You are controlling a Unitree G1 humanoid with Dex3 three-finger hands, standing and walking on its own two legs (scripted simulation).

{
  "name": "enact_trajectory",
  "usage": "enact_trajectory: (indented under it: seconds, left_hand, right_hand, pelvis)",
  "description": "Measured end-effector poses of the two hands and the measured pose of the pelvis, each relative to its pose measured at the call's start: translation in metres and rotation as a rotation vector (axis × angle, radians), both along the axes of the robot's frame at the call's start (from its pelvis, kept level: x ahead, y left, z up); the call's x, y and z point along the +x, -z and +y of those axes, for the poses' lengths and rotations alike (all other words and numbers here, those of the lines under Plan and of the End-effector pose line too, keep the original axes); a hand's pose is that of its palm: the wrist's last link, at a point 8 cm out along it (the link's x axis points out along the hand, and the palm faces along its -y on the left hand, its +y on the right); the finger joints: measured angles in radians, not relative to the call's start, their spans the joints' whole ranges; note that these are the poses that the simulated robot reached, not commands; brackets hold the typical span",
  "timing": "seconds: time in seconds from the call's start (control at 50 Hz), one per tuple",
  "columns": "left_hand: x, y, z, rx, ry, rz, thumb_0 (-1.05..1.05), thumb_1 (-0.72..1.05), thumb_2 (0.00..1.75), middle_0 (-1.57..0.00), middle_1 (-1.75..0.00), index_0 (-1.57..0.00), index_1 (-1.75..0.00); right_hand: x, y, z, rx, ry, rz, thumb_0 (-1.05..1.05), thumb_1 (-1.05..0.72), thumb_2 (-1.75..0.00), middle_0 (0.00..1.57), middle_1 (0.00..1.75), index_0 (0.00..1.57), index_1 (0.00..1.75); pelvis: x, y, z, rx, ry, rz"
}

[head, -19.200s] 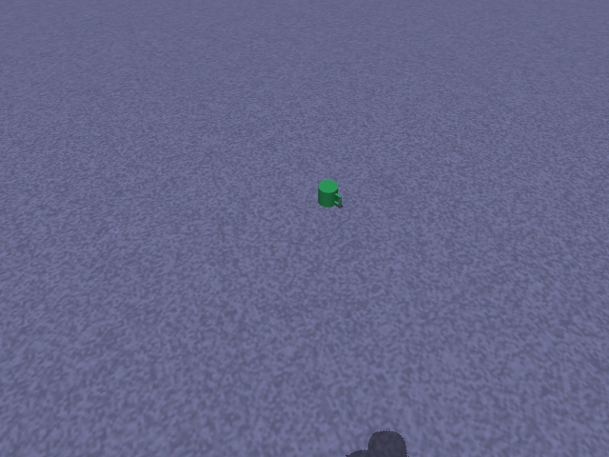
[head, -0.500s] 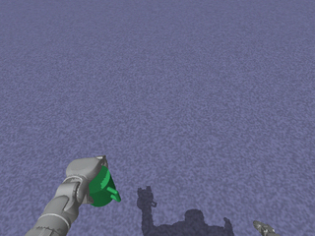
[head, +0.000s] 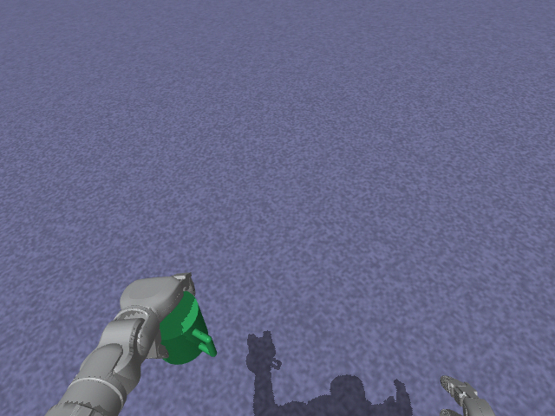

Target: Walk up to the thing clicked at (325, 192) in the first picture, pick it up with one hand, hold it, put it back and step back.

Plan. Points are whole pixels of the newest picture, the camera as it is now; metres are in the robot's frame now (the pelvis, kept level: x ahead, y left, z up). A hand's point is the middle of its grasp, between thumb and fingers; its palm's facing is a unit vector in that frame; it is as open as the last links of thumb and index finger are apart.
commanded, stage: hold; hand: left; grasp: from above
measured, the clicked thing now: (184, 331) +0.29 +0.19 -0.09
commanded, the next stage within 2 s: crouch in 0.38 s
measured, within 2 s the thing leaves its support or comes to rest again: neither
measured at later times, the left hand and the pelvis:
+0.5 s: hand (159, 320) +0.29 +0.22 -0.05, palm faces -0.47 -0.06 -0.88, open 11.9 cm; pelvis +0.00 +0.00 +0.00, yaw +0 degrees
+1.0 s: hand (176, 346) +0.29 +0.23 -0.16, palm faces -0.49 +0.00 -0.87, open 11.9 cm; pelvis -0.01 +0.00 -0.04, yaw +1 degrees
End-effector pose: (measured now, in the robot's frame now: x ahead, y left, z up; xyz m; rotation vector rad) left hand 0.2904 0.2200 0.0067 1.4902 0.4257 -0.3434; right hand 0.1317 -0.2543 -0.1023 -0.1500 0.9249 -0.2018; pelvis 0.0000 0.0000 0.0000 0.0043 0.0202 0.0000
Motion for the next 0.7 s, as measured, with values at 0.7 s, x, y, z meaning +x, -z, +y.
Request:
enact_trajectory:
  seconds: [0.7]
  left_hand:
    - [0.001, 0.013, 0.004, 0.0, 0.004, -0.002, -0.02, -0.25, 0.89, -0.52, -0.91, -0.37, -0.84]
  right_hand:
    - [0.001, 0.001, 0.002, -0.007, 0.004, 0.031, 0.01, -0.9, -0.9, 0.2, 0.3, 0.2, 0.3]
  pelvis:
    - [0.005, -0.001, 0.003, -0.001, -0.003, 0.013]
